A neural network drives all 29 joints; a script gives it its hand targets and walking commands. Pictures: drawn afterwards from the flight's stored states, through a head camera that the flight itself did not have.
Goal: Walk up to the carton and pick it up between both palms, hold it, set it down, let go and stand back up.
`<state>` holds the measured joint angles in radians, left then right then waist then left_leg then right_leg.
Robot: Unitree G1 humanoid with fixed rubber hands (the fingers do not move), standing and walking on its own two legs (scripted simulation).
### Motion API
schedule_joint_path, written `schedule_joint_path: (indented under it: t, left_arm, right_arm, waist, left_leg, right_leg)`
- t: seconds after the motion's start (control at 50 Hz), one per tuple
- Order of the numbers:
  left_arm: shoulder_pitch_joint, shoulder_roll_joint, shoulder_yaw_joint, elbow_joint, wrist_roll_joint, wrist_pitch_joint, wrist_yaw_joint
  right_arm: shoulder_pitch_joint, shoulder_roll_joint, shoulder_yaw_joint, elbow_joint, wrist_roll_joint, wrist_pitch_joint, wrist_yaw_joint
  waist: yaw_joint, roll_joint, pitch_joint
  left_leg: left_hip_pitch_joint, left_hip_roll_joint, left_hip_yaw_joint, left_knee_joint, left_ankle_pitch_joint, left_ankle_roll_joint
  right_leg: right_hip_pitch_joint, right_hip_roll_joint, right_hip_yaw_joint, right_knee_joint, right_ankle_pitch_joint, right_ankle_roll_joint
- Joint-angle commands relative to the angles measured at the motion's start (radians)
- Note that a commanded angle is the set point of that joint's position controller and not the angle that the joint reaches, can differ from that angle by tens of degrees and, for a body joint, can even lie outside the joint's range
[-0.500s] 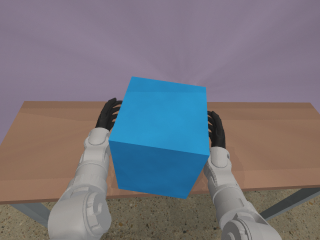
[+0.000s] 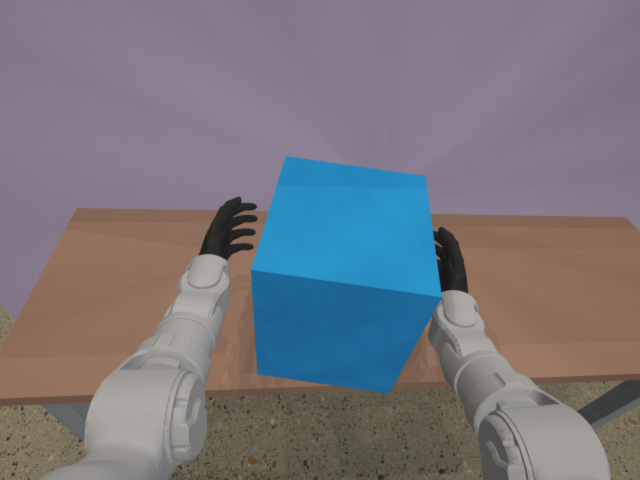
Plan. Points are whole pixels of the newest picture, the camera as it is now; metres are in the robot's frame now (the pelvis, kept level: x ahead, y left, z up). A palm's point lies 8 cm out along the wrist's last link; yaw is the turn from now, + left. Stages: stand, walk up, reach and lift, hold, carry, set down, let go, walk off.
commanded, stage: set down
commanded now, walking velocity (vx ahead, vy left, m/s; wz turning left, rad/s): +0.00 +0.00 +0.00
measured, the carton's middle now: (338, 278) +0.41 -0.01 +0.03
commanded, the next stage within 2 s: none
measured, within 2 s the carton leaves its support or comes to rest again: neither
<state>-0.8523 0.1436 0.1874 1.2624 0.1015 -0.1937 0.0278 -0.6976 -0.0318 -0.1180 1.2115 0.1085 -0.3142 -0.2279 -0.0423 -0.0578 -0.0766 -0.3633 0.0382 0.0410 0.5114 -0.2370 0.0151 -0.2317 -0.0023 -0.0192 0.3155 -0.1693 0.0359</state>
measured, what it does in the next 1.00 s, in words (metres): stands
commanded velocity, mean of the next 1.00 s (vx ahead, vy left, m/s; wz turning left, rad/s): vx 0.00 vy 0.00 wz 0.00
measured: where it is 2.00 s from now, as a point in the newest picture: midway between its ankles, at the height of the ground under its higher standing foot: outside the picture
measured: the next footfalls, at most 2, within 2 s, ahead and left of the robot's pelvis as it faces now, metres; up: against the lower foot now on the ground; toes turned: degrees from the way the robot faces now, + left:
none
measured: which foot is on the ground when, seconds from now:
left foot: down 0.00-1.00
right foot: down 0.00-1.00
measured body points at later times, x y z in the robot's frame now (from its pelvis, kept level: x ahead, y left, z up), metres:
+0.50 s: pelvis -0.02 +0.00 +0.00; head -0.03 +0.05 +0.44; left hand +0.37 +0.18 +0.04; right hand +0.33 -0.16 +0.05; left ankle +0.01 +0.09 -0.74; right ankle -0.01 -0.16 -0.74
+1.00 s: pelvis -0.02 -0.02 +0.00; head -0.02 +0.01 +0.45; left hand +0.29 +0.20 +0.03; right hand +0.26 -0.19 +0.04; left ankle +0.01 +0.09 -0.74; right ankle -0.01 -0.16 -0.74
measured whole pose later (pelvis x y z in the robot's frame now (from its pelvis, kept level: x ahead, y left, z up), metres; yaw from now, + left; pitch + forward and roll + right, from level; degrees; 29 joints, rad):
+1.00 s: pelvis -0.02 -0.02 +0.00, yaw +0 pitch +0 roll -2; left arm -0.14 0.21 0.14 0.38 -0.03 0.01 -0.10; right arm -0.04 0.01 0.04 0.37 0.15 -0.14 -0.27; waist -0.04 -0.04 0.00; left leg -0.28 0.04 0.04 0.46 -0.18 0.02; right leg -0.20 0.00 -0.02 0.37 -0.17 0.03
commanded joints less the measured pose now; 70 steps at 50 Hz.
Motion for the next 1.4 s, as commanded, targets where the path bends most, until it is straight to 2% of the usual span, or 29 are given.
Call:
schedule_joint_path:
  t: [0.0, 0.2, 0.36, 0.52, 0.66, 0.8, 0.94, 1.12, 1.26, 1.38]
  left_arm:
    - [-0.359, 0.175, -0.105, -0.159, -0.128, -0.025, -0.003]
    - [-0.255, 0.195, -0.114, -0.211, -0.144, -0.018, -0.021]
    - [-0.169, 0.193, -0.122, -0.310, -0.170, -0.013, -0.032]
    - [0.005, 0.180, -0.103, -0.473, -0.158, 0.025, -0.053]
    - [0.230, 0.179, -0.075, -0.733, -0.142, 0.102, -0.088]
    - [0.372, 0.236, -0.065, -0.953, -0.196, 0.161, -0.112]
    - [0.532, 0.265, -0.061, -1.054, -0.239, 0.197, -0.137]
    - [0.775, 0.301, -0.020, -1.199, -0.257, 0.215, -0.168]
    - [0.946, 0.330, -0.006, -1.304, -0.289, 0.183, -0.174]
    - [1.044, 0.343, -0.018, -1.344, -0.313, 0.138, -0.174]
  right_arm:
    - [-0.331, -0.126, 0.040, -0.130, 0.069, -0.012, 0.016]
    - [-0.225, -0.106, 0.064, -0.182, 0.077, 0.002, 0.002]
    - [-0.171, -0.086, 0.073, -0.303, 0.075, 0.008, 0.000]
    - [-0.016, -0.067, 0.092, -0.421, 0.079, 0.014, -0.007]
    - [0.177, -0.054, 0.121, -0.621, 0.101, 0.019, -0.026]
    - [0.352, -0.016, 0.154, -0.881, 0.088, 0.081, -0.046]
    - [0.531, 0.022, 0.190, -1.076, 0.057, 0.151, -0.059]
    - [0.797, 0.043, 0.247, -1.284, 0.043, 0.177, -0.075]
    - [0.991, 0.048, 0.275, -1.416, 0.036, 0.172, -0.066]
    - [1.121, 0.032, 0.288, -1.472, 0.035, 0.155, -0.046]
  waist:
    - [-0.035, 0.173, -0.403]
    - [-0.024, 0.159, -0.354]
    - [-0.005, 0.158, -0.325]
    - [0.016, 0.177, -0.298]
    - [0.043, 0.175, -0.266]
    - [0.059, 0.142, -0.208]
    - [0.073, 0.110, -0.138]
    - [0.104, 0.078, -0.060]
    - [0.123, 0.082, -0.022]
    - [0.133, 0.091, -0.004]
  left_leg:
    - [0.218, -0.017, 0.014, 0.000, 0.362, -0.087]
    - [0.212, -0.025, 0.005, -0.012, 0.249, -0.077]
    - [0.224, -0.027, 0.003, -0.047, 0.151, -0.074]
    - [0.296, -0.027, 0.003, -0.073, 0.186, -0.082]
    - [0.381, -0.034, 0.013, -0.088, 0.276, -0.085]
    - [0.384, -0.040, 0.034, -0.120, 0.192, -0.059]
    - [0.391, -0.045, 0.041, -0.155, 0.136, -0.032]
    - [0.406, -0.050, 0.039, -0.173, 0.173, -0.017]
    - [0.401, -0.048, 0.032, -0.175, 0.207, -0.018]
    - [0.397, -0.043, 0.025, -0.170, 0.225, -0.024]
  right_leg:
    - [-0.063, 0.074, -0.056, 0.090, 0.221, -0.024]
    - [-0.041, 0.072, -0.053, 0.100, 0.165, -0.023]
    - [-0.023, 0.069, -0.052, 0.082, 0.078, -0.028]
    - [0.026, 0.070, -0.051, 0.053, 0.085, -0.036]
    - [0.094, 0.071, -0.050, 0.015, 0.123, -0.038]
    - [0.108, 0.052, -0.035, -0.011, 0.043, -0.034]
    - [0.107, 0.024, -0.009, -0.036, -0.001, -0.031]
    - [0.121, 0.002, 0.013, -0.058, 0.030, -0.019]
    - [0.105, -0.005, 0.025, -0.066, 0.055, -0.017]
    - [0.086, -0.009, 0.036, -0.070, 0.052, -0.025]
